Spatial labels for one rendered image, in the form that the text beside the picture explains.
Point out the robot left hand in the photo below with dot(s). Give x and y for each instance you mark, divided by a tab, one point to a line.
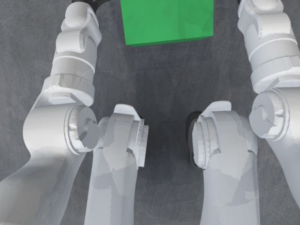
94	4

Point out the robot right forearm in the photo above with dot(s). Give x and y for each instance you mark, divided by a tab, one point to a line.
271	46

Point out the robot left forearm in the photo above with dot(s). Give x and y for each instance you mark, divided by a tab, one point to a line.
74	62

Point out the left robot thigh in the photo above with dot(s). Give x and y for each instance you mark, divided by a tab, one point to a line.
114	172

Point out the robot right foot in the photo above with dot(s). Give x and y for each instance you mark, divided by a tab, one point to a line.
191	119

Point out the robot right upper arm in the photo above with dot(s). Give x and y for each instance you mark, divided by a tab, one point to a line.
275	116

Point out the robot left upper arm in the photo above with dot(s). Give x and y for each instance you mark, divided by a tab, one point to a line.
58	138

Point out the carton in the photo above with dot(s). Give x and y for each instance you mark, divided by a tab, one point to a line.
157	22

